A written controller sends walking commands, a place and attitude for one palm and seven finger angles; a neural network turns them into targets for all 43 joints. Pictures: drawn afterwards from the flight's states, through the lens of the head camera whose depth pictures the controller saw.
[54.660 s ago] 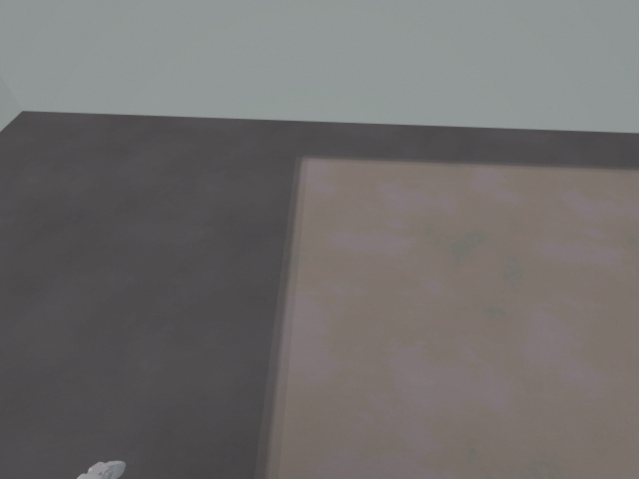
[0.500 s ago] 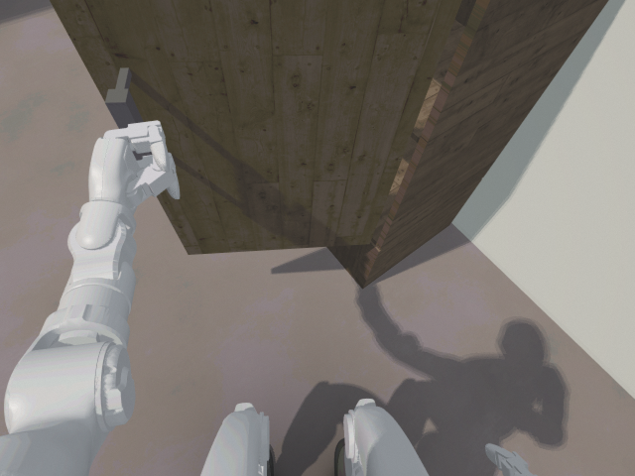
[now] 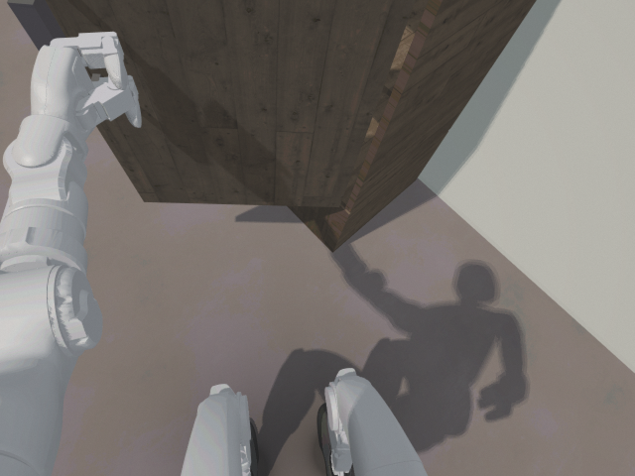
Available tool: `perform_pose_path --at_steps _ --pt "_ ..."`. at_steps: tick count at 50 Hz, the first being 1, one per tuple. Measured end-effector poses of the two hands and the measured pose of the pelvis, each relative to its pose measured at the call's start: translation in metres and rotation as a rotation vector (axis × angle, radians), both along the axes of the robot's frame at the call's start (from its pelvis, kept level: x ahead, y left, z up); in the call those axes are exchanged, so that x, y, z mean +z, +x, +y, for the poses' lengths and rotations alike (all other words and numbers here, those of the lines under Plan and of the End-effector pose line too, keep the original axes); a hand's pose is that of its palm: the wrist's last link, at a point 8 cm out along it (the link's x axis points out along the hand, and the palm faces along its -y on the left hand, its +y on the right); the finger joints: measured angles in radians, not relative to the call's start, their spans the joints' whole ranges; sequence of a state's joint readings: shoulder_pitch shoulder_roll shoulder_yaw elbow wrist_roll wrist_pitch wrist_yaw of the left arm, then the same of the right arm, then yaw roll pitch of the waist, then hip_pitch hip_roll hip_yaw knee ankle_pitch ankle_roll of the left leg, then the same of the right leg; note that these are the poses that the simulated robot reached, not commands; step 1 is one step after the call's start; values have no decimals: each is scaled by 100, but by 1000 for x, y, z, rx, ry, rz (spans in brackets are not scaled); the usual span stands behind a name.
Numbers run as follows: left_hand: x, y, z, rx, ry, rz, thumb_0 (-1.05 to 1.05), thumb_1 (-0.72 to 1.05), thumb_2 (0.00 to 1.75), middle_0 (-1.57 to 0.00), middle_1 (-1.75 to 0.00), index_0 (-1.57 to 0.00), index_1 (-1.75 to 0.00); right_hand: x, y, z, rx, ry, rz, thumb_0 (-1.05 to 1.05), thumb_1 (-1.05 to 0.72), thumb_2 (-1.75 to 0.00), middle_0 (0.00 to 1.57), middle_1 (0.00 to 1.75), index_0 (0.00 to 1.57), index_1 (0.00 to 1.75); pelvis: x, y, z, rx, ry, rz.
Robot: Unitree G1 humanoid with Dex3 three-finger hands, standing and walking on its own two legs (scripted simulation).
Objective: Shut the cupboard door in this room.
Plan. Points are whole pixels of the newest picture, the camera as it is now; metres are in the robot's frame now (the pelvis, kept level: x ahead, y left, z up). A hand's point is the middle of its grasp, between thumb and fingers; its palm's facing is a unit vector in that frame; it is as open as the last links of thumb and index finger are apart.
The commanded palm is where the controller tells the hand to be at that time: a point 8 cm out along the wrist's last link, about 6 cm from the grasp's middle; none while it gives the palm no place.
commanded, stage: push the door shut along its arc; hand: left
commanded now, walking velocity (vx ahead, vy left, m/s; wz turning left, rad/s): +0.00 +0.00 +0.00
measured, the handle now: (68, 49) +0.61 +0.23 +0.08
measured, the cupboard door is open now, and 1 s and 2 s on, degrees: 48 41 41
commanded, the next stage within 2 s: pull the fist back off the door in 0.64 s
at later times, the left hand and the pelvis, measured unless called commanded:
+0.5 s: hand (156, 53) +0.59 +0.13 +0.09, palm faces -0.24 -0.97 -0.02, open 3.1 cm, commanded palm +0.60 +0.16 +0.08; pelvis +0.01 +0.00 -0.01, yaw -1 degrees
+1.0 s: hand (164, 51) +0.62 +0.13 +0.07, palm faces +0.12 -0.99 -0.06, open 3.1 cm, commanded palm +0.59 +0.14 +0.08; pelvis +0.01 -0.01 +0.00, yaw -1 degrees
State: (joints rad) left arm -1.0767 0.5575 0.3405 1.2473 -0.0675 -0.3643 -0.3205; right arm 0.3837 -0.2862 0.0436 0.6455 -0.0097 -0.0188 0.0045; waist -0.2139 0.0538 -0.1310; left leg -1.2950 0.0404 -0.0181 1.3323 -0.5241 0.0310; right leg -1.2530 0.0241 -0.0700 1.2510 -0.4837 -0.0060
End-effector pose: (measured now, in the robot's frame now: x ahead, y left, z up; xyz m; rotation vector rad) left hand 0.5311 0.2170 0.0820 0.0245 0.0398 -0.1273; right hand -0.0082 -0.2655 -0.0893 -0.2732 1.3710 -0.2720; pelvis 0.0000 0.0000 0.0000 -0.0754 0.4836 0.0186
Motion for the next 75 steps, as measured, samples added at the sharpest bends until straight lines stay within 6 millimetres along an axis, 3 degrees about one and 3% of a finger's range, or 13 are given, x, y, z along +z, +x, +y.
perform_pose_path --at_steps 14,29,38,40,43,46,49,54,62,75 --pt "3 34 -6 -54 14 16 2 90 90 -130 -150 -130 -150 1 -19 15 -48 10 53 1 -90 -90 20 30 20 30 -4 4 4 -11 -13 35" --pt "11 64 -34 -127 7 18 2 90 90 -130 -150 -130 -150 0 -21 14 -74 -6 63 1 -90 -90 20 30 20 30 -8 10 3 -21 -16 63" --pt "11 76 -38 -158 22 31 2 90 91 -130 -150 -130 -150 -5 -30 13 -86 -12 97 1 -90 -90 20 30 20 30 -15 9 -2 -21 -18 82" --pt "10 77 -35 -73 -49 26 3 87 90 -130 -150 -130 -150 -5 -32 14 -73 -5 107 1 -90 -90 20 30 20 30 -16 9 -2 -21 -21 91" --pt "3 75 -30 144 -122 19 3 84 89 -130 -150 -130 -150 -5 -32 17 -45 33 120 1 -90 -90 20 30 20 30 -15 9 -4 -23 -17 95" --pt "-2 67 -29 266 -21 4 3 85 89 -130 -150 -130 -150 -4 -32 22 -31 78 129 1 -90 -90 20 30 20 30 -12 9 -6 -20 -13 93" --pt "-5 60 -36 257 44 -7 3 87 89 -130 -150 -130 -150 -3 -33 24 -42 107 140 1 -90 -90 20 30 20 30 -6 10 -8 -15 -8 82" --pt "-2 52 -48 216 -10 20 2 89 89 -130 -150 -130 -150 5 -29 22 -56 107 128 1 -90 -90 20 30 20 30 5 14 -10 -12 -3 57" --pt "9 33 -44 229 18 -4 2 90 90 -130 -150 -130 -150 15 -13 11 -45 101 79 1 -90 -90 20 30 20 30 17 22 -11 -19 15 15" --pt "-5 -18 -48 217 7 -33 2 90 90 -130 -150 -130 -150 12 40 -5 30 79 -8 1 -90 -90 20 30 20 30 24 26 -10 1 30 -35"
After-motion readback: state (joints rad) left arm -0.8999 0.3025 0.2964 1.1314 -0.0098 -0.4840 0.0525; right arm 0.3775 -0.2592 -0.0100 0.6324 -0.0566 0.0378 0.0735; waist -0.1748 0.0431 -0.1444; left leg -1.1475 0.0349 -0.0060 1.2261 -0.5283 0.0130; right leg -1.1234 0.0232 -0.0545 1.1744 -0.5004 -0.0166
